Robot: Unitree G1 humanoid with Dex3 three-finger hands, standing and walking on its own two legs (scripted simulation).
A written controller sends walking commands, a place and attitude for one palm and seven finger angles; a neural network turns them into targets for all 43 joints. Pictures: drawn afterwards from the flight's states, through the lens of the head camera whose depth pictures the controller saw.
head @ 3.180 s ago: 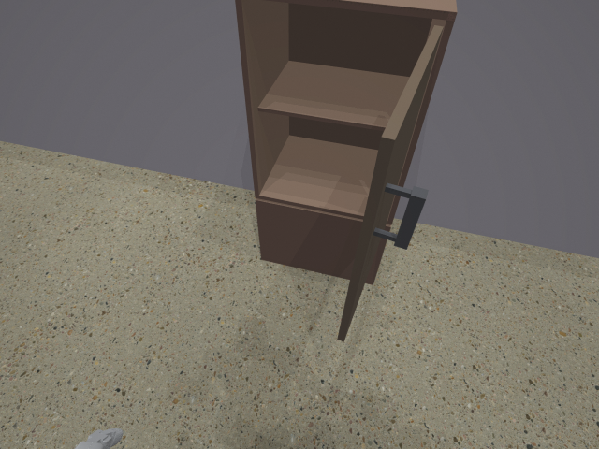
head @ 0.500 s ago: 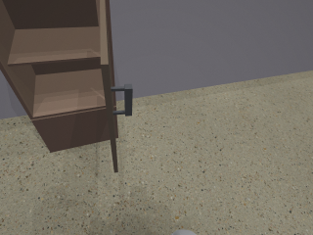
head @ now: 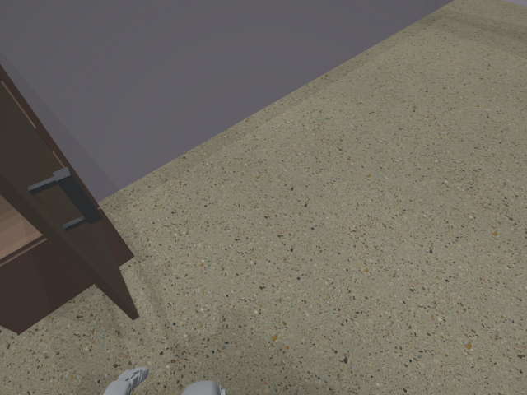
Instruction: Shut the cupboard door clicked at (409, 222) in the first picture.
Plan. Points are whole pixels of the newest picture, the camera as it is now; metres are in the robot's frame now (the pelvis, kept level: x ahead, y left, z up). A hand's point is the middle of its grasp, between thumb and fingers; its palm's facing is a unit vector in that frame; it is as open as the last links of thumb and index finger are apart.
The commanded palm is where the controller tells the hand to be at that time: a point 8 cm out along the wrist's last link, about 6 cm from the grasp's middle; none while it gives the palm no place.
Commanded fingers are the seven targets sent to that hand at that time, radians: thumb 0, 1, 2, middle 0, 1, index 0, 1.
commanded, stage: walk around to get in front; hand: left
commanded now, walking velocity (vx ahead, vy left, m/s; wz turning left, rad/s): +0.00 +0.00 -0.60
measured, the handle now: (67, 203) +0.41 +0.35 +0.05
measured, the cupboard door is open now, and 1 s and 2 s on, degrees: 82 82 82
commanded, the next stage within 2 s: none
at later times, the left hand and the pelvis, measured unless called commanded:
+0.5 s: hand out of the picture +0.10 +0.27 -0.17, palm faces -0.22 -0.96 -0.16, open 7.4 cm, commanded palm none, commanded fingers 0.00 0.90 0.90 -0.20 -0.30 -0.20 -0.30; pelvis -0.01 +0.08 +0.01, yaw -18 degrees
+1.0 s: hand (201, 374) +0.18 +0.12 -0.14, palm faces -0.55 -0.80 -0.24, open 7.4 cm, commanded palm none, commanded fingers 0.00 0.90 0.90 -0.20 -0.30 -0.20 -0.30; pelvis -0.02 +0.02 +0.00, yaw -36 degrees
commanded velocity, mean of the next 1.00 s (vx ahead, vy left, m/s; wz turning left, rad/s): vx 0.15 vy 0.00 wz -0.58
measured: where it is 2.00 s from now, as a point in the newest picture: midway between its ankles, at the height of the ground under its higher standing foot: (343, 378)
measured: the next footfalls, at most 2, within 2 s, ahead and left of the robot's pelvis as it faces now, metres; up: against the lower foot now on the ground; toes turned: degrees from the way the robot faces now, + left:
left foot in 0.30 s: +0.08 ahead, +0.14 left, +0.00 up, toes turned -6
right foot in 0.94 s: -0.06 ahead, -0.06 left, +0.00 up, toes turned -42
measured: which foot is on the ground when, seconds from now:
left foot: up 0.00-0.28, down 0.30-0.94, up 0.96-1.00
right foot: down 0.00-0.30, up 0.32-0.92, down 0.94-1.00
